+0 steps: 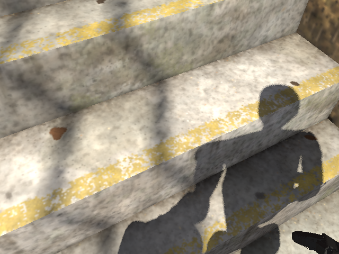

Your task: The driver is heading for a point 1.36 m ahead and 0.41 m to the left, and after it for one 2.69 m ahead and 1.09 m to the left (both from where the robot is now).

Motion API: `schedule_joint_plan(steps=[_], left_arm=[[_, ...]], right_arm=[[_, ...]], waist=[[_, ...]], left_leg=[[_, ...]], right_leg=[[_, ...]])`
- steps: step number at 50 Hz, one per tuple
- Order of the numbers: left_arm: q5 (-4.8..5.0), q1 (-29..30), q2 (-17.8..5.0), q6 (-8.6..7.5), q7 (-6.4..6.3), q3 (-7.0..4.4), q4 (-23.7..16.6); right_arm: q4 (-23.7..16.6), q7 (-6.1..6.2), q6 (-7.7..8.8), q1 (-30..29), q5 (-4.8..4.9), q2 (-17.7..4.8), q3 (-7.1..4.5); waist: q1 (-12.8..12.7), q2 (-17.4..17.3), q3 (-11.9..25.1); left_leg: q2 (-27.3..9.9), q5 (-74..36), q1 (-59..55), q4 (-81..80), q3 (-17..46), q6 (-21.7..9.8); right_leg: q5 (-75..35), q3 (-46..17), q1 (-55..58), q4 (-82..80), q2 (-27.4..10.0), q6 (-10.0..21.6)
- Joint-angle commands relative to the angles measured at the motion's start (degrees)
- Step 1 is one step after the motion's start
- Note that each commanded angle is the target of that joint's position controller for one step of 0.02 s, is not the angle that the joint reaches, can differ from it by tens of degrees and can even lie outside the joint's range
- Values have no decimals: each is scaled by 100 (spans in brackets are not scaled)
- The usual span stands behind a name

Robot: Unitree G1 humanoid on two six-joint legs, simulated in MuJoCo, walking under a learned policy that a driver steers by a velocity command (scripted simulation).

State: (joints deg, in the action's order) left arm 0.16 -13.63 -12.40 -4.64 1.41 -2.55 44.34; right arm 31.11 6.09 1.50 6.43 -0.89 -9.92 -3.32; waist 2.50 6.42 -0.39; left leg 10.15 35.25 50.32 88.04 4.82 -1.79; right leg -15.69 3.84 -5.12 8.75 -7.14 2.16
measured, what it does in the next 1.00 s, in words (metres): walks backwards: left foot 0.22 m higher, then right foot 0.22 m lower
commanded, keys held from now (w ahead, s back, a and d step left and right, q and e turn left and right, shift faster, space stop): w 1.00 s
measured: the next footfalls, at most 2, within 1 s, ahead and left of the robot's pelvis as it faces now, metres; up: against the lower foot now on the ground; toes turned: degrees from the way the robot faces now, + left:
left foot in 0.58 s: +0.08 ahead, +0.19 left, +0.22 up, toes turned +6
right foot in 0.92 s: -0.09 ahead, +0.00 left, +0.00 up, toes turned +0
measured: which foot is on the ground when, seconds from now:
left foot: up 0.00-0.56, down 0.58-0.84, up 0.86-1.00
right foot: down 0.00-0.58, up 0.60-0.90, down 0.92-1.00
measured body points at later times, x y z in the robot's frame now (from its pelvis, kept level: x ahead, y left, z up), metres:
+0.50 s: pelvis -0.04 +0.03 -0.04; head -0.04 +0.00 +0.41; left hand -0.09 +0.25 -0.16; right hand +0.28 -0.09 -0.04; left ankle -0.01 +0.17 -0.50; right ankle -0.05 -0.11 -0.80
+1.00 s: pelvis -0.12 +0.01 -0.09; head -0.15 -0.02 +0.36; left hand -0.14 +0.22 -0.22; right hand +0.20 -0.10 -0.06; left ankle -0.14 +0.14 -0.39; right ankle -0.13 +0.00 -0.80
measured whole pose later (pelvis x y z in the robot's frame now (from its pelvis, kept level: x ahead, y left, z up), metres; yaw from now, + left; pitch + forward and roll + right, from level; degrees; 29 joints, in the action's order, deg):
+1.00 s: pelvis -0.12 +0.01 -0.09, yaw +5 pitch +0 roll +2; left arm -5.3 -27.0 -6.1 -2.7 0.7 1.3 48.7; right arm 25.7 6.0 1.7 -6.9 -1.9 -1.8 1.0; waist -2.3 -2.3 5.7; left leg 6.7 19.6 65.5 145.5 1.0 -2.4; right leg 27.4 7.5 -18.7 40.3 4.3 8.4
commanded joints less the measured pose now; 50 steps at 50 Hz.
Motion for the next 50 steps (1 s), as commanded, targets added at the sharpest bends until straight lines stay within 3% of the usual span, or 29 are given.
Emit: schedule_joint_plan(steps=[1, 3, 5, 6, 8, 10, 12, 19, 22, 23, 25, 26, 27, 29, 30, 31, 32, 33, 35, 37, 40, 42, 43, 44, 45, 46, 47, 48, 50], left_arm=[[-369, -936, -1059, -135, 54, -216, 70], [-303, -1070, -1117, -51, -111, -235, -134], [-312, -1310, -699, -83, -313, -187, -50], [-345, -1156, -1412, -229, -559, -433, -281], [-270, -1495, -582, -271, -439, -261, -137], [-204, -1618, -221, -296, -395, -104, -51], [-274, -1473, -344, -343, -389, -114, 6], [-293, -2052, -693, -400, -537, -387, 15], [-244, -1827, -775, -344, -474, -413, 139], [-220, -1368, -865, -290, -464, -343, 117], [-163, -1140, -671, -63, -362, -285, 71], [-109, -1409, -961, 5, -357, -360, 159], [35, -1968, -601, -5, -339, -198, 263], [85, -1178, -1039, -154, -1, -192, 360], [39, -810, -963, -140, 123, -197, -5], [-141, 332, -669, -47, 239, -202, -528], [-473, 1252, -18, 99, 256, -139, -1324], [-576, 995, 276, 224, 276, -106, -1353], [-737, -806, 416, 344, 142, 80, -899], [-499, -1803, 157, 385, -32, 87, -411], [-186, -2479, -227, 508, 27, 22, -115], [-99, -3035, -225, 501, 20, 82, -10], [41, -2446, 181, 396, 36, 205, 42], [111, -1553, 273, 266, 25, 269, 134], [-95, -949, 393, 236, -42, 383, 55], [-543, -389, 221, 242, -61, 564, -148], [-944, -589, -192, 71, 26, 521, -393], [-828, -1573, -217, -50, 17, 326, 45], [-382, -1774, 199, -202, -119, 223, 78]], right_arm=[[-228, 103, 324, 168, 208, 222, 163], [-546, 226, 323, -930, -62, 290, 318], [-874, -57, 120, -1800, -194, 346, 460], [-1195, -133, -93, -1739, -124, 369, 530], [-1003, -140, -239, -2310, -147, 184, 473], [-949, -271, -244, -2256, -175, 383, 594], [-956, -299, -300, -2152, -70, 593, 679], [-1358, -257, -285, -2747, -76, 572, 607], [-1258, -264, -337, -2519, -73, 506, 572], [-1144, -313, -353, -1920, -73, 612, 699], [-1155, -256, -376, -1802, 213, 530, 712], [-1076, -192, -452, -1512, 202, 504, 650], [-990, -168, -264, -1958, 272, 588, 663], [-157, -97, -279, 652, 106, 147, 307], [122, -51, -410, 1375, -189, -659, 47], [104, 66, -566, 1430, -317, -1257, -146], [-313, 104, -545, 159, -200, -1529, -230], [-627, 93, -513, -1408, -114, -1124, -151], [-23, -144, -405, -1993, -68, -261, 116], [404, -275, -182, -1740, -316, -123, 164], [221, -349, 102, -2736, -376, -434, 100], [-117, -252, 94, -3327, -339, -175, 149], [61, -112, -36, -2257, -96, 164, 201], [245, 73, -131, -750, 27, 640, 274], [35, 247, -145, -283, 31, 939, 304], [-449, 133, -231, -745, 150, 1634, 459], [-1079, 36, -188, -778, 334, 1858, 657], [-1105, 5, -4, -762, 1, 1727, 804], [-639, -90, 135, -934, -317, 719, 561]], waist=[[-222, 450, 1657], [-386, -167, 1723], [-434, -27, 1383], [-294, 756, 1390], [-679, -113, 521], [-533, -727, 15], [-426, -310, -131], [-687, -187, 196], [-577, 18, 193], [-226, 49, 268], [-333, 321, 190], [-460, 598, 430], [-1097, 265, 932], [202, -103, 2486], [464, -1567, 2662], [874, -3145, 2342], [473, -3092, 1460], [-173, -2522, 1428], [-1416, -1622, 651], [-1709, -1119, 215], [-2200, -1045, 63], [-2508, -721, -352], [-1965, 323, -466], [-976, 752, 323], [-470, 393, 649], [71, -222, 599], [488, -341, 20], [334, -598, -100], [-179, -1032, 187]], left_leg=[[-50, 888, 2281, 3301, -1009, 210], [-423, 254, 3243, 4360, -429, 209], [-736, -110, 3247, 4528, -218, -56], [-1340, -104, 3365, 4810, 516, -28], [-1048, -742, 4172, 5512, -45, 65], [-1289, -1369, 3444, 4330, -560, 35], [-1355, -1639, 2806, 3826, -852, 87], [-1682, -431, 3391, 4283, -89, -93], [-1693, -371, 2738, 4520, -431, -423], [-1746, -54, 1665, 2696, -740, -489], [-1246, 1486, -1220, -190, -1387, -477], [-883, 2070, -1836, -727, -1579, -438], [-681, 1161, -3457, -916, -1315, -444], [-868, 1195, -4532, -1690, -299, -367], [-1264, 2640, -3989, -2921, 1182, -687], [-1889, 4696, -2917, -5541, 3556, -1113], [-2093, 4929, -1744, -6618, 4650, -1099], [-2174, 4157, -1001, -6235, 4382, -1089], [-1974, 3265, 573, -4676, 2019, -643], [-1953, 2584, 1330, -3910, 493, -496], [-2114, 2527, 2162, -3607, 45, -281], [-1449, 1314, 1955, -2137, -1051, 357], [-901, 787, 796, -540, -1908, 332], [-486, -38, -386, 1999, -1928, 17], [-92, 255, 104, 4412, -1117, -70], [113, -15, 1138, 6575, -233, 53], [162, -651, 2224, 7253, -129, -34], [-214, -1811, 3397, 6634, -131, -136], [-683, -2594, 3694, 6133, -436, -85]], right_leg=[[-7019, -262, 3232, 2273, -1203, 652], [-4298, -675, 3183, 2063, -1246, 1069], [-2431, -742, 2453, 1702, -1082, 996], [758, -2223, 1961, 841, -2287, 1543], [3951, -2230, 1694, 110, -1675, 1464], [4031, -1760, 541, 43, -1045, 1165], [3994, -1542, -222, -140, -772, 1097], [3575, -1966, 934, -176, -1373, 1339], [3134, -1220, 743, -589, -1303, 1279], [2860, -518, 326, -628, -910, 1004], [1137, 169, -1224, -789, -464, 991], [6, 0, -904, -572, -529, 1099], [-2277, -118, -1507, 61, -335, 852], [-1957, 312, -1686, 1618, -223, 389], [-631, 218, -2061, 3057, 186, 333], [2410, -322, -2806, 5295, 843, 448], [2932, -1968, -3685, 7686, 1079, 308], [2557, -2014, -3685, 9208, 1138, 110], [2294, -950, -3211, 9575, 1129, -162], [2026, -358, -2631, 9119, 1336, -231], [2331, 312, -1360, 7888, 1174, 93], [2148, 616, -752, 3754, 736, 813], [545, 1107, -1063, 1751, 700, 828], [-1049, 647, -1158, 980, 141, 994], [-1512, 79, -683, 338, -259, 1124], [-907, -615, -579, 1562, -174, 796], [-3431, -833, -861, 2709, -122, -280], [-1804, -1400, -195, 2662, -249, -691], [1012, -1846, 604, 1900, -322, -297]])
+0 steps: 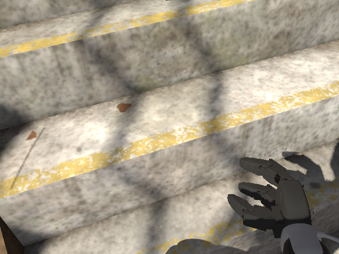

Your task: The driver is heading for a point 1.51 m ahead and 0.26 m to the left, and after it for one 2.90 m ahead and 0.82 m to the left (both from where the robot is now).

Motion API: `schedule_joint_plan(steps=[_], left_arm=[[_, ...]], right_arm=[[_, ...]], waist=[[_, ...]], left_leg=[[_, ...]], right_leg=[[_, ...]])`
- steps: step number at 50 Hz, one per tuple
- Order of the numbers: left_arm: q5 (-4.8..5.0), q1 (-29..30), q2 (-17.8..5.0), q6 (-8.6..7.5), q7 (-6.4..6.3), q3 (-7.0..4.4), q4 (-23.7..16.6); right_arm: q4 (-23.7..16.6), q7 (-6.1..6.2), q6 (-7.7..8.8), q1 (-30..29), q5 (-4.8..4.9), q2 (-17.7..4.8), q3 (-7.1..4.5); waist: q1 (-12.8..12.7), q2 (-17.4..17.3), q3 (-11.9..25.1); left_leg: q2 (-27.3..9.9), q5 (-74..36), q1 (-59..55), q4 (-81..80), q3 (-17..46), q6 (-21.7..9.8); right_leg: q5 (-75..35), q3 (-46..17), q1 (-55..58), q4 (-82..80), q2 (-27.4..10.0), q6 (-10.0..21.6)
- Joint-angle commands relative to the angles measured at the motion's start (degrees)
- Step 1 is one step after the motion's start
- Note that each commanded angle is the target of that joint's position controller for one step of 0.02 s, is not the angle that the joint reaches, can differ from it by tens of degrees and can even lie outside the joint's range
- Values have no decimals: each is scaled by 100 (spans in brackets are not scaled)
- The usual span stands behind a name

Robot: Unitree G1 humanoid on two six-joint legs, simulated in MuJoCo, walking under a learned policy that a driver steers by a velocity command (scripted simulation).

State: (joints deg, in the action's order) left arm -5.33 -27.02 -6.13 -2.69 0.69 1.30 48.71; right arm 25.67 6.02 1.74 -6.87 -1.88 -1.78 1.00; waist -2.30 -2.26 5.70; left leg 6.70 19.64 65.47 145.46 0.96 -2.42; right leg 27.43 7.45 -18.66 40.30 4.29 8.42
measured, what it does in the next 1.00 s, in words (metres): walks ahead: left foot 0.21 m higher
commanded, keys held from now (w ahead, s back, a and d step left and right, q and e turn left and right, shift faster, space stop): w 1.00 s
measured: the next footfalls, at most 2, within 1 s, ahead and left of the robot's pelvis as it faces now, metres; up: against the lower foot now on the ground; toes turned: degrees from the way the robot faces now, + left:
left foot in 0.92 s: +0.23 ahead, -0.07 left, +0.21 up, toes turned +7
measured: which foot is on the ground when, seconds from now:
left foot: up 0.00-0.90, down 0.92-1.00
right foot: down 0.00-0.92, up 0.94-1.00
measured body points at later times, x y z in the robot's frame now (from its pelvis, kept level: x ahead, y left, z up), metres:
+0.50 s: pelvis +0.01 -0.05 +0.01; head -0.01 -0.09 +0.46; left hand -0.04 +0.17 -0.12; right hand +0.14 -0.23 -0.13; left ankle +0.03 +0.06 -0.36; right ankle -0.01 -0.01 -0.71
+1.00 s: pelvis +0.16 -0.11 +0.09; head +0.16 -0.18 +0.53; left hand +0.10 +0.14 -0.02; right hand +0.31 -0.32 -0.05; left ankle +0.18 -0.08 -0.52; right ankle +0.05 -0.17 -0.45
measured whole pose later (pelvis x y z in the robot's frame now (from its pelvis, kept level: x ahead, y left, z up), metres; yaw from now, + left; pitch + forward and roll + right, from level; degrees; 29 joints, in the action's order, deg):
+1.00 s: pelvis +0.16 -0.11 +0.09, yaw -1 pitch +2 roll +7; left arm -2.6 -30.4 -7.7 -1.3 -4.6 -2.5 58.3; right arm 45.9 6.0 -0.4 4.4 0.5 -8.6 1.0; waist 3.6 -2.4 2.6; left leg 9.5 53.6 39.8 73.9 -14.9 -15.2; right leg 15.7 -6.0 -34.3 96.5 8.3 -5.9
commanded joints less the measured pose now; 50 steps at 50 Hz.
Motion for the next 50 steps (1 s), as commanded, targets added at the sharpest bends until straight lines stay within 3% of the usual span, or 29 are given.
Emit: schedule_joint_plan(steps=[1, 2, 3, 4, 5, 7, 12, 15, 16, 21, 23, 24, 25, 28, 30, 32, 33, 36, 39, 41, 42, 43, 44, 45, 46, 47, 48, 49, 50], left_arm=[[289, 429, -1171, -586, -354, -463, -680], [404, 712, -867, -676, -440, -412, -737], [369, 546, -728, -675, -471, -367, -591], [311, 224, -690, -650, -427, -357, -467], [426, 382, -511, -708, -417, -280, -321], [476, 111, -478, -723, -345, -257, 78], [589, -307, -745, -719, -421, -412, 590], [593, -178, -779, -812, -373, -429, 659], [658, -336, -533, -728, -322, -411, 735], [609, -534, -450, -740, -203, -298, 1059], [553, -563, -695, -798, -136, -331, 1138], [536, -559, -682, -815, -136, -315, 1158], [401, -737, -621, -795, -141, -277, 1133], [505, -575, -665, -822, -193, -245, 1101], [531, -872, -627, -742, -248, -197, 1307], [534, -1139, -600, -686, -292, -193, 1413], [449, -1461, -412, -574, -341, -152, 1535], [385, -1871, -527, -488, -536, -193, 1747], [465, -2328, -466, -378, -581, -207, 2006], [538, -1879, -490, -363, -581, -175, 1855], [559, -1351, -583, -338, -645, -184, 1741], [677, -949, -878, -300, -740, -231, 1499], [803, -798, -968, -206, -837, -296, 1531], [808, -1380, -1193, -231, -992, -400, 1714], [807, -1202, -2047, -188, -1071, -668, 1656], [486, 114, -1826, -151, -660, -731, 1094], [70, 1492, -961, -132, -463, -522, -256], [-9, 1682, -327, 1, -396, -412, -641], [72, 413, -58, 177, -340, -355, -533]], right_arm=[[-368, -275, 51, 363, -190, -495, 38], [-371, -353, -27, -474, -136, -1073, -157], [-399, -376, -179, -973, -70, -1126, -217], [-221, -412, -277, -828, 51, -887, -171], [221, -387, -368, -236, 135, -529, -122], [725, -408, -440, 589, 133, -156, -54], [1263, -327, -306, 1315, 32, -208, -120], [1235, -250, -212, 1174, 44, -224, -85], [1378, -260, -179, 1198, 53, -368, -132], [1596, -210, -212, 1324, 65, -155, -14], [1387, -171, -265, 943, 174, -103, 73], [1321, -134, -251, 787, 155, -108, 112], [1012, -128, -208, 497, 41, -31, 181], [1103, -193, -211, 732, 152, 12, 258], [1086, -144, -243, 631, 253, 177, 375], [928, -176, -259, 14, 182, 153, 450], [998, -196, -296, -136, 109, 78, 463], [910, -249, -336, -245, 101, 382, 576], [1125, -230, -264, -160, 107, 330, 593], [1202, -255, -245, -93, 108, 31, 554], [1198, -223, -224, 75, 156, -104, 511], [1234, -170, -315, 534, 360, -438, 481], [1301, -47, -249, 1103, 523, -975, 314], [1678, 31, -299, 1607, 641, -1187, 122], [1909, 2, -432, 2666, 901, -1533, -128], [2316, -2, -539, 2779, 590, -1287, -78], [1997, -43, -278, 1676, 370, -771, 4], [2015, 48, -114, 1274, 100, -796, -85], [1937, 67, 32, 523, -248, -668, -109]], waist=[[456, 1193, -152], [148, 211, -680], [-63, -289, -952], [-199, -465, -979], [-132, -239, -935], [-106, 194, -765], [-96, 537, -542], [-30, 236, -544], [-54, 54, -725], [-35, 147, -823], [-103, 263, -993], [-112, 154, -1009], [-31, -60, -1168], [39, 94, -956], [29, 358, -834], [-238, 319, -903], [-356, 265, -840], [-203, 450, -508], [-156, -117, -560], [95, -88, -574], [453, 124, -386], [803, 693, -47], [1019, 1120, -507], [1185, 637, -232], [2010, -10, 845], [2304, -2527, 1055], [1418, -938, 316], [856, 10, -596], [-318, 1176, -772]], left_leg=[[-915, -1683, 2195, -489, -79, 209], [-1187, -1996, 2165, -1078, 84, 367], [-1234, -2023, 1906, -1716, -70, 438], [-1162, -1921, 1570, -2036, -287, 434], [-1121, -2233, 694, -2543, -435, 283], [-899, -2309, -9, -2629, -734, 17], [-856, -2180, 605, -2900, -411, -162], [-916, -1686, 966, -2187, -390, -154], [-1057, -1998, 1066, -2365, -352, -252], [-1043, -2188, 1170, -1827, -491, -338], [-958, -1655, 2042, -907, -679, -290], [-978, -1573, 2123, -916, -726, -263], [-1091, -1672, 2319, -1496, -549, -283], [-864, -1933, 1872, -1990, -700, -309], [-791, -1636, 2248, -1637, -761, -420], [-701, -1348, 2273, -2141, -1127, -406], [-587, -1449, 2498, -2137, -1077, -438], [-426, -730, 2646, -1856, -882, -711], [-16, -312, 2844, -1456, -901, -982], [194, 134, 1481, -2645, -1313, -1005], [170, 429, 130, -3612, -1418, -1095], [483, 1706, -2286, -5797, -2269, -1001], [918, 3421, -4176, -7308, -2638, -1003], [443, 2318, -5046, -7789, -1389, -1249], [-299, 1483, -4409, -9175, -15, -1656], [-1213, -417, -5271, -9789, 2313, -2746], [-1383, 608, -3930, -10245, 3689, -2462], [-1594, 1330, -3229, -10212, 3640, -2103], [-2057, 1265, -2959, -10341, 3227, -1633]], right_leg=[[28, -4483, 1841, -2998, -2649, -169], [1226, -4994, 1526, -3495, -2728, 56], [1164, -4658, 1302, -3461, -2615, 111], [866, -4214, 1190, -3237, -2310, 25], [791, -3386, 719, -2933, -1833, -151], [568, -2610, 363, -2552, -1257, -287], [162, -2724, 1891, -2542, -1462, -518], [-330, -2602, 2155, -2627, -1498, -447], [-385, -2348, 2014, -2444, -1482, -556], [-929, -2114, 1335, -2281, -1343, -1026], [-1313, -2242, 1507, -2294, -1380, -969], [-1582, -2218, 1464, -2306, -1380, -990], [-1250, -2280, 1234, -2277, -1430, -1054], [-1011, -2204, 788, -2348, -1199, -1094], [-1838, -2136, 1221, -2282, -1155, -1160], [-2588, -2079, 1374, -2487, -1045, -1172], [-3065, -2090, 1585, -2381, -1067, -1287], [-5261, -2156, 2437, -2419, -1454, -1307], [-6794, -1652, 3176, -2401, -1443, -1524], [-8133, -1005, 2364, -2477, -1137, -1760], [-9236, -558, 1773, -2544, -1099, -1965], [-11915, 48, 796, -3166, -1029, -2021], [-14829, -174, -458, -2666, -863, -2689], [-14205, -837, -628, -799, -1198, -2740], [-9492, -926, 960, 2663, -1293, -2118], [-350, -302, -1677, 7550, 726, -2338], [-237, -2707, -2876, 8429, 265, -1699], [-350, -3008, -3563, 8538, 130, -1356], [-614, -2778, -3617, 8326, -13, -983]])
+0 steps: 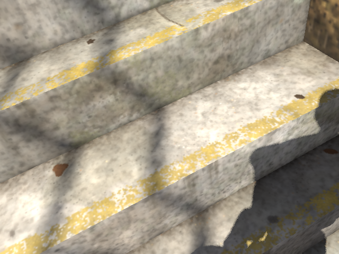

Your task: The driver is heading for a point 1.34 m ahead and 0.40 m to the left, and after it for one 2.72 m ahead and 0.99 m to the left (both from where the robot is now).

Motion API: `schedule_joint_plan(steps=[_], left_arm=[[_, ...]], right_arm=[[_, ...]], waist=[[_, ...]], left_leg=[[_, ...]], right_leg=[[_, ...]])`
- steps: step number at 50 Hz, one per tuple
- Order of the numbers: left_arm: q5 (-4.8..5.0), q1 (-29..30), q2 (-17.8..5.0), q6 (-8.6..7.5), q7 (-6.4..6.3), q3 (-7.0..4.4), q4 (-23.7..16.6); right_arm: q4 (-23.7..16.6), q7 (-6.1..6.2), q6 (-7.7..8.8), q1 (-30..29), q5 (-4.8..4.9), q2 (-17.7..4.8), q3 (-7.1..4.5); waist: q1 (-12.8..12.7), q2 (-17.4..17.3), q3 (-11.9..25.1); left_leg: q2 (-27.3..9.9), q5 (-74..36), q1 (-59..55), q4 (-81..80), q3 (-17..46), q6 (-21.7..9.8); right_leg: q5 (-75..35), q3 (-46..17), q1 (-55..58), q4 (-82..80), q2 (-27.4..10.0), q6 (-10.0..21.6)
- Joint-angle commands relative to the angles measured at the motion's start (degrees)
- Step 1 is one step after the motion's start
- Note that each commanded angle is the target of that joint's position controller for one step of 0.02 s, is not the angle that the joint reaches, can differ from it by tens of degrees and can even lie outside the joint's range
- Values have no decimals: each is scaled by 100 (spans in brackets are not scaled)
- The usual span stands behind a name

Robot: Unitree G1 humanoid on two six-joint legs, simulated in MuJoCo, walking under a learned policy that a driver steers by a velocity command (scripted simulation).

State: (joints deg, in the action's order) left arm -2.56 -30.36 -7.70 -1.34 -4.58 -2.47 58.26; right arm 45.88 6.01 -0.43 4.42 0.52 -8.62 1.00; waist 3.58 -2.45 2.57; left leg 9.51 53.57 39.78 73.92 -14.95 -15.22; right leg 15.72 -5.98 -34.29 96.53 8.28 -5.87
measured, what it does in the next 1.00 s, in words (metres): steps to the right, turning left: right foot 0.20 m lower, then left foot 0.20 m higher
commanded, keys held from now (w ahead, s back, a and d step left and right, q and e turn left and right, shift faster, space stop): w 0.26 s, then w+q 0.06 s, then q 0.68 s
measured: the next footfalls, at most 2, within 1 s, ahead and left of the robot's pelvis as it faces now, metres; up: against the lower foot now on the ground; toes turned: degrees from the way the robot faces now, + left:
right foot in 0.38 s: +0.06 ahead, -0.32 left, -0.20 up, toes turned +13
left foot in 0.60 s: +0.18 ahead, -0.15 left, +0.00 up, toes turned +25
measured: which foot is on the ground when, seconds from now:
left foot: down 0.00-0.32, up 0.34-0.58, down 0.60-0.88, up 0.90-1.00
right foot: up 0.00-0.36, down 0.38-0.62, up 0.64-0.94, down 0.96-1.00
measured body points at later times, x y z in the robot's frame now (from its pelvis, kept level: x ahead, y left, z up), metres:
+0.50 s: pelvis +0.10 -0.21 -0.03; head +0.18 -0.23 +0.42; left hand -0.09 -0.03 -0.13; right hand +0.49 -0.28 -0.03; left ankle +0.03 -0.09 -0.41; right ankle +0.02 -0.32 -0.78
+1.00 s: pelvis +0.11 -0.39 -0.06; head +0.09 -0.39 +0.39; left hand -0.04 -0.23 -0.20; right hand +0.47 -0.40 -0.04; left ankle +0.06 -0.26 -0.52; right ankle +0.13 -0.49 -0.75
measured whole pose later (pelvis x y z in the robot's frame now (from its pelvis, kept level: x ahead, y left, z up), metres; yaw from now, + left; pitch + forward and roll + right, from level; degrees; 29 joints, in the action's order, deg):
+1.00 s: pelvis +0.11 -0.39 -0.06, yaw +23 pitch -1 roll -3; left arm -3.5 -32.9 -8.1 -1.0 -5.3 1.3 47.6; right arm 31.2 5.0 -1.9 -8.0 -0.4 -7.7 -2.9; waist -9.4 -1.0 2.8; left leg 3.1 34.2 53.5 116.1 8.0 0.5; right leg 1.7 5.1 -19.2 46.8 1.7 5.9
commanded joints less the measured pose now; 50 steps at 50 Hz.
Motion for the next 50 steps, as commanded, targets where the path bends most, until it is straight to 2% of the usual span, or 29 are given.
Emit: schedule_joint_plan(steps=[1, 4, 6, 11, 14, 15, 16, 17, 18, 19, 20, 21, 24, 26, 28, 30, 32, 33, 34, 36, 38, 40, 42, 44, 46, 47, 48, 49, 50], left_arm=[[-266, 23, -222, 211, 240, -16, -1309], [-200, -556, -54, 484, 226, 17, -1154], [-6, 84, -213, 402, 190, -10, -1515], [-95, 1896, -644, 148, 291, -82, -2194], [16, 1882, -556, -207, 676, 73, -2494], [12, 843, -545, -518, 764, 87, -1902], [-1, 226, -702, -708, 840, 49, -1540], [237, -1860, -586, -888, 834, 20, -881], [311, -1581, -22, -652, 723, 172, -327], [106, -1750, -292, -591, 621, 211, 39], [-132, -3268, -588, -439, 482, 50, 713], [-387, -3829, -540, -352, 352, 38, 1021], [-66, -2424, 45, -501, -15, 150, 677], [170, -410, -382, -850, -229, 93, -74], [426, 590, -697, -988, -239, 31, -426], [449, -684, -786, -866, -106, -74, -309], [257, -320, -1311, -666, 258, -145, -687], [167, -42, -1280, -569, 383, -214, -860], [-81, 316, -989, -410, 291, -250, -1198], [-181, 47, -68, 13, 47, -32, -1825], [-231, -1175, -261, 299, 126, -31, -1450], [-129, -2303, -396, 489, 73, -79, -932], [-31, -2510, -249, 628, -58, 45, -858], [-55, -1843, -105, 655, -211, 189, -1147], [-65, -512, -157, 319, -274, 280, -1487], [-131, 308, -598, 63, -147, 254, -1530], [-292, 1011, -641, -59, -93, 396, -1829], [-158, 701, -812, -360, -25, 358, -1903], [38, 1582, -2493, -683, -85, -247, -2364]], right_arm=[[-302, 52, 379, -1045, -497, 101, -119], [-275, -97, 690, -1690, -584, -85, -126], [26, -182, 867, -1071, -529, -482, -264], [159, -338, 753, 186, -493, -672, -494], [-327, -144, 537, -151, -665, -922, -560], [-485, -261, 386, -368, -733, -841, -468], [-738, -196, 320, -471, -469, -750, -538], [-1138, -131, 371, -2290, -332, -839, -431], [-1436, -58, 344, -1857, -132, -357, -458], [-1837, -280, 481, -2410, -17, 554, -172], [-2416, -407, 835, -2988, -24, 835, -98], [-2753, -474, 821, -3301, -48, 1125, 11], [-2733, -601, 528, -2757, -148, 1050, 297], [-2571, -687, 153, -1866, -244, 430, 141], [-2440, -404, -206, -1631, -264, 16, 66], [-2059, -228, -392, -1476, 51, -148, -24], [-1845, -108, -452, -163, 91, -221, -225], [-1737, -94, -494, -551, 131, -314, -338], [-1643, -111, -507, -558, -57, -402, -484], [-1584, -153, -120, -1915, -261, -307, -475], [-1062, -209, 117, -1930, -290, -166, -353], [-933, -285, 282, -2748, -386, -165, -294], [-932, -454, 415, -3251, -331, -73, -202], [-1217, -412, 414, -3287, -175, 361, -87], [-1361, -215, 7, -2174, 108, 660, -66], [-1648, -30, -83, -1381, 111, 803, -15], [-1558, -74, -285, -562, 142, 812, -262], [-2039, -90, -178, -336, -92, 597, -311], [-2551, 38, -260, 42, -295, 152, -424]], waist=[[-1440, 1981, -445], [-2058, 1499, -461], [-1749, 534, -641], [-586, -1162, 247], [-957, -671, 557], [-1392, 1057, 150], [-1574, 1060, 322], [-3265, 1047, 529], [-2565, 75, 401], [-2127, 876, 45], [-2366, 1839, 81], [-2158, 2032, 454], [-1327, 2082, 1061], [-255, 1120, 1458], [148, 914, 1333], [-478, 1259, 1522], [448, 614, 2184], [423, -923, 2077], [520, -1215, 1906], [-930, 248, -203], [-1814, 1032, -582], [-2770, 1043, -684], [-2967, 504, -965], [-2585, -14, -1176], [-1755, 1319, -935], [-948, 1218, -658], [-165, 242, 1], [206, -614, -345], [619, 594, -335]], left_leg=[[-2384, -1975, 455, -3207, 4319, 120], [-2087, -1909, 1621, -2602, 2271, 414], [-2082, -1742, 1010, -2575, 2027, 369], [-2413, -2907, -1972, -2057, 2872, 552], [-2183, -2828, -1445, -1559, 2479, 730], [-1266, -3213, -1506, 111, 1069, 991], [-710, -4929, -1458, 1764, 897, 1041], [-709, -5427, -2920, 2586, 617, 994], [-558, -4392, -2420, 3951, 874, 712], [-21, -1437, -178, 5627, 728, 730], [357, -279, 2738, 6164, 763, 840], [348, 149, 5213, 6494, 942, 1044], [-588, -992, 4371, 5139, 252, 1444], [-842, -2340, 1731, 2975, 904, 1246], [-659, -1633, -368, 531, 1484, 1014], [-218, -1113, -2428, -816, 1150, 900], [-457, -2450, -4261, -1634, 2036, 246], [-1396, -2942, -3913, -2677, 3530, -459], [-2576, -2738, -2793, -3530, 5546, -1191], [-2725, -2588, 701, -2713, 4779, -224], [-2150, -1681, 1275, -2911, 3121, 318], [-1689, -1625, 2416, -2138, 1660, 686], [-1461, -1928, 2795, -1374, 1002, 954], [-1457, -2586, 2669, -766, 1311, 997], [-344, -1738, 87, 3688, 1288, 1251], [-7, -1206, -273, 4083, 1297, 1261], [196, -1366, 425, 6305, 1929, 1484], [-233, -1999, 1312, 5808, 2468, 1871], [-1369, -2452, 1950, 5370, 3381, 1906]], right_leg=[[-10, -1106, -1278, 1881, -545, 614], [-1352, 375, -345, 2050, -44, 672], [-1158, 245, -1025, 1522, -316, 727], [-109, 314, -2349, -212, -1033, 698], [553, 708, -363, -3887, -1356, 935], [-40, 1586, 165, -5568, -701, 864], [-2629, 1933, 1621, -8150, -861, 941], [-6299, 2048, 1947, -10756, -1229, 919], [-5761, 1073, 2612, -11299, -1901, 1267], [-8429, 830, 3664, -9210, -1983, 800], [-12581, 557, 6022, -7297, -1953, 410], [-13535, 53, 7932, -6093, -2123, 604], [-10832, -347, 6730, -7003, -1717, 841], [-9617, -605, 4824, -8056, -2248, 1063], [-10474, -174, 3548, -7934, -2247, 928], [-11668, -757, 2569, -7491, -2168, 857], [-9052, -245, 777, -5515, -1291, 336], [-2584, -162, -200, -3076, -410, 174], [1034, -660, -1253, 1091, -68, -72], [1995, -1967, -1186, 2390, -726, 594], [262, -377, -514, 1628, -298, 451], [-1088, 550, 676, 752, -179, 291], [-1920, 1047, 1134, -1022, -311, 376], [-2150, 410, 1155, -4045, -1004, 967], [-3453, 570, -293, -7744, -1043, 1593], [-4584, 2091, 196, -8066, -760, 1231], [-5032, 247, 1066, -7143, -1436, 1442], [-5371, -643, 1137, -6867, -1971, 1174], [-2952, -3754, 1066, -8125, -4484, 2482]])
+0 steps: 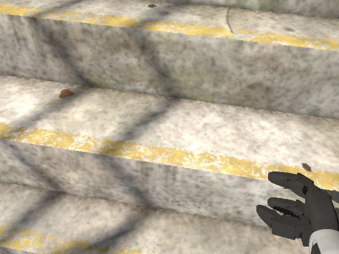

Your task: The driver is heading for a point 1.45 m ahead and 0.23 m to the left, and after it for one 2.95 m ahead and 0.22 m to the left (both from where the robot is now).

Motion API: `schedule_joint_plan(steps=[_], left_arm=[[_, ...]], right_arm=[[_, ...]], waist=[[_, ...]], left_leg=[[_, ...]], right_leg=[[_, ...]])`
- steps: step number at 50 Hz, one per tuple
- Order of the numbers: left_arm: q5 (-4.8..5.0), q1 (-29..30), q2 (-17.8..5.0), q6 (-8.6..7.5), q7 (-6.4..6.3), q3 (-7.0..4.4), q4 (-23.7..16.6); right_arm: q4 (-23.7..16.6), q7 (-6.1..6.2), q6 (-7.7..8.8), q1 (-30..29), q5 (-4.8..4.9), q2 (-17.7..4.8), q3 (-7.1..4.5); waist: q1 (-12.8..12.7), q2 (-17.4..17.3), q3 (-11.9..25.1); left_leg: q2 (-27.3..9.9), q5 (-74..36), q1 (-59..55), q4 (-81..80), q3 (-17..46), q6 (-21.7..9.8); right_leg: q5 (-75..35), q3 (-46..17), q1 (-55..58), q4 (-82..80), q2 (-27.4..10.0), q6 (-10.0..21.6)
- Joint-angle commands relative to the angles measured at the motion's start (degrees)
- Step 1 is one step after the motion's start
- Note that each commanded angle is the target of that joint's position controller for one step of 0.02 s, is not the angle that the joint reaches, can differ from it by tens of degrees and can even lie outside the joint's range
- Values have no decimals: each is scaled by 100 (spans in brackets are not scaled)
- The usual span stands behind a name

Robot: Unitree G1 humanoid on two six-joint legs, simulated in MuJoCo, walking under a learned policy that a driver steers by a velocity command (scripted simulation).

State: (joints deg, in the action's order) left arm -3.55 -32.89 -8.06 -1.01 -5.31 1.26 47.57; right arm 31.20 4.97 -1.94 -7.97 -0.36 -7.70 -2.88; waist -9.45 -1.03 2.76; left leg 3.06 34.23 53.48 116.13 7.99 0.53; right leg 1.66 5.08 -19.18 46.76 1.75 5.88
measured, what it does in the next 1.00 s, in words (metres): steps to the right: left foot, then right foot 0.21 m higher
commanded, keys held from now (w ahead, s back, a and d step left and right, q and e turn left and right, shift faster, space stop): q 0.16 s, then w+q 0.32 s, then w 0.52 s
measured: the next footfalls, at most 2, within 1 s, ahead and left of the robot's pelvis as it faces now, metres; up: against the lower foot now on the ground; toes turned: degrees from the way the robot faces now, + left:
left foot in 0.24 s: -0.02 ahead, +0.11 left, +0.00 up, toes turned +10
right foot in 0.76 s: +0.13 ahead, -0.21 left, +0.21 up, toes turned -3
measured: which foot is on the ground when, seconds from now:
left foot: up 0.00-0.22, down 0.24-0.76, up 0.78-1.00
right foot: down 0.00-0.26, up 0.28-0.74, down 0.76-1.00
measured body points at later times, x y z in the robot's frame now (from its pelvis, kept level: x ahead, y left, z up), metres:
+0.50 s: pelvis -0.05 -0.02 -0.01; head -0.03 -0.02 +0.44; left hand +0.19 +0.22 -0.02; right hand +0.03 -0.28 -0.14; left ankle -0.06 +0.10 -0.74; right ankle -0.04 -0.13 -0.41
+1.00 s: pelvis +0.02 -0.13 +0.09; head +0.05 -0.16 +0.54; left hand +0.16 +0.11 -0.01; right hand +0.14 -0.38 -0.05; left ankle -0.04 -0.02 -0.38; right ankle +0.08 -0.21 -0.54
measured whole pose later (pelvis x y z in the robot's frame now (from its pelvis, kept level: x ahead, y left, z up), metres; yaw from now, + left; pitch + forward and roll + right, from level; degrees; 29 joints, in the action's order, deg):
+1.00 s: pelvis +0.02 -0.13 +0.09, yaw +13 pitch +0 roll +0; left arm -0.7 -7.4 -7.5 -0.5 -4.7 0.7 43.1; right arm 42.4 -1.2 -3.3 15.2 -5.2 -14.4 -5.1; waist 8.1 -3.9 -1.7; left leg 10.0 -0.3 47.5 110.9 3.5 0.1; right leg 50.5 9.2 -37.2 71.7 -6.5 2.8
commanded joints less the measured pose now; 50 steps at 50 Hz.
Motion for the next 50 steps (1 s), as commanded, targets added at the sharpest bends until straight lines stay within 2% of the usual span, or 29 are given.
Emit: schedule_joint_plan(steps=[1, 2, 3, 4, 5, 7, 10, 12, 13, 14, 15, 18, 19, 21, 24, 27, 31, 33, 35, 37, 38, 39, 40, 41, 42, 43, 45, 46, 50], left_arm=[[333, 1189, -1555, -724, 16, -431, -882], [273, 770, -1195, -753, 47, -380, -755], [329, 766, -1253, -604, -53, -435, -802], [370, 635, -1979, -745, -248, -704, -801], [265, 1072, -1902, -674, -308, -786, -1005], [198, 1951, -1175, -388, -352, -516, -1406], [294, 1024, -1295, 72, -306, -652, -1179], [233, 1260, -1422, 115, -49, -704, -1166], [248, 1902, -1342, 59, 103, -648, -1351], [338, 2890, -1156, -75, 228, -508, -1798], [331, 3140, -962, -201, 305, -476, -1826], [89, 3765, -457, -515, 455, -260, -2157], [46, 4274, -149, -517, 418, -108, -2396], [45, 4048, -135, -490, 372, -22, -2357], [112, 4226, -94, -365, 390, 31, -2419], [183, 4691, -24, -276, 263, 55, -2666], [303, 5472, 265, -204, 176, 196, -3151], [274, 5698, 353, -128, 302, 281, -3400], [478, 4331, 518, 44, 328, 438, -3005], [543, 3887, 300, 258, 295, 332, -2667], [397, 2454, 5, 217, 231, 63, -1979], [213, 1279, -729, 117, 167, -176, -1610], [250, 1613, -1555, -11, 151, -397, -1595], [445, 2584, -1390, -123, 251, -357, -1658], [310, 3293, -937, -129, 224, -278, -1551], [217, 4274, -562, -121, 244, -158, -1598], [233, 4209, 113, -66, 170, 21, -1392], [275, 4060, -92, -91, 92, -65, -1297], [280, 3853, -549, -211, -16, -230, -1306]], right_arm=[[-698, 117, -48, 863, -562, -358, -68], [-442, 25, 94, 683, -369, -447, -129], [-426, -81, 70, 203, -248, -381, -134], [-951, -242, -15, -52, -211, -367, -86], [-1109, -344, -97, -182, -110, -594, -76], [-807, -462, -238, -106, 52, -681, -70], [-288, -542, -323, 249, 436, -624, -12], [223, -466, -68, 1305, 218, -672, -115], [356, -445, 87, 1662, 50, -864, -214], [321, -358, 103, 2450, -265, -1345, -393], [272, -309, 110, 2833, -378, -1494, -494], [377, -253, 204, 2272, -369, -1510, -428], [615, -213, 241, 2554, -443, -1218, -389], [923, -234, 394, 2903, -400, -950, -314], [1287, -292, 652, 3065, -323, -1084, -369], [1430, -360, 802, 2991, -422, -1367, -478], [1797, -172, 743, 3638, -404, -1080, -488], [1833, -136, 664, 3585, -369, -1135, -535], [1464, -218, 617, 2529, -165, -1414, -562], [1322, -359, 430, 2862, -89, -1774, -695], [1418, -463, 509, 3058, -120, -1647, -601], [1090, -665, 463, 2320, -42, -1480, -600], [877, -678, 464, 2814, -60, -495, -503], [1255, -695, 470, 3727, -296, -271, -449], [1359, -645, 327, 3996, -279, -522, -457], [1363, -555, 220, 4171, -295, -685, -426], [1222, -502, 27, 3858, -584, -669, -308], [1391, -616, -84, 3582, -589, -731, -288], [1068, -602, -326, 3070, -497, -794, -200]], waist=[[1346, -1549, -350], [908, -1627, 68], [711, -1515, 172], [791, -458, 493], [815, 127, 457], [904, -250, 220], [138, 787, -225], [565, 672, -36], [919, -91, -54], [1448, -1461, 75], [1806, -1179, 231], [1339, 93, 171], [1341, -43, 87], [1267, 39, 100], [1264, 184, -31], [1347, -78, -100], [1704, -499, -304], [1648, -411, -78], [858, -834, 246], [1129, -734, 791], [614, -195, 1740], [-134, 1253, 1789], [387, 3225, 2343], [1231, 2530, 2411], [1821, 1435, 1940], [2466, 1315, 1263], [2492, 960, 583], [2349, 491, 437], [2150, 304, -63]], left_leg=[[-237, -614, 1487, 1278, 600, 325], [43, -967, 1516, 807, 523, 171], [135, -1069, 1665, 647, 78, 21], [-390, -862, 1797, 386, 706, -100], [-877, -1432, 1405, -1303, 1047, -173], [-895, -1654, -694, -4303, 174, -178], [-257, 524, -2512, -8186, -1596, -449], [9, -747, -3367, -9027, -1350, -684], [-387, -1314, -4152, -9020, -16, -960], [-1419, -1053, -4606, -9403, 2555, -1804], [-2050, -695, -4878, -10193, 3636, -2436], [-1678, -420, -4535, -10141, 2688, -2150], [-1542, -882, -4382, -10006, 2404, -2053], [-1431, -1053, -4582, -9964, 2012, -1880], [-1365, -811, -4347, -10115, 1855, -1810], [-1690, -440, -4331, -10374, 1941, -1925], [-1815, -1157, -4715, -10418, 1515, -1818], [-1660, -1191, -4409, -10996, 1029, -1580], [-1489, -3173, -2387, -11682, -175, -1371], [-1369, -4769, -3035, -11216, -8, -1488], [-1295, -7933, -3916, -9471, -529, -1449], [-767, -6331, -2623, -6754, -795, -814], [294, -2812, -1381, -4543, 768, -375], [527, -2758, -1090, -2284, 1317, 10], [502, -2758, -742, -1086, 892, 269], [461, -2704, -342, -842, 372, 275], [491, -3326, -772, -275, -344, 102], [507, -3517, -950, -46, -105, 26], [503, -3426, -560, -291, 41, -129]], right_leg=[[-1612, -3386, 1046, -2425, -2521, 1075], [-2423, -2739, 2342, -1888, -2177, 1014], [-2789, -2130, 2724, -1950, -1826, 787], [-3670, -3041, 3182, -2132, -2953, 1493], [-616, -3724, 2637, -2502, -3057, 1431], [2040, -2567, 1116, -2780, -2003, 796], [2140, -1378, 887, -3041, -1693, 555], [958, -666, 934, -1420, -1448, 246], [1570, -84, -420, -353, -1119, -116], [2837, 118, -2361, 837, -331, -343], [2999, -426, -3038, 2658, -4, -390], [2121, -999, -4457, 6438, -116, -587], [2149, -1098, -4874, 7420, -133, -501], [2040, -1038, -5470, 8293, -211, -378], [1727, -872, -5884, 8608, -351, -340], [2126, -855, -6447, 9037, -528, -360], [3247, -1172, -7069, 8773, -813, -319], [2965, -780, -6029, 7129, -1007, -248], [3293, -449, -2114, 4507, -998, 121], [4590, 38, -663, 2770, -244, 5], [4265, 184, 186, 2485, 359, -55], [5233, -2878, 595, 206, -809, 298], [6162, -5664, 1631, -2030, -1782, 401], [5132, -5404, 1231, -2200, -2090, 57], [3718, -3384, 964, -589, -1936, -348], [3405, -2198, 217, 376, -1823, -404], [3615, -989, -1208, 740, -1343, -133], [4073, -1559, -1707, 455, -1660, -180], [4522, -2076, -1784, -244, -2137, -171]])
Over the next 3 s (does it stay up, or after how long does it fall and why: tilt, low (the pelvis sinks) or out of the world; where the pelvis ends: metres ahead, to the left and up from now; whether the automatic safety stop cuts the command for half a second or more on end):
stays up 0.22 0.05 0.22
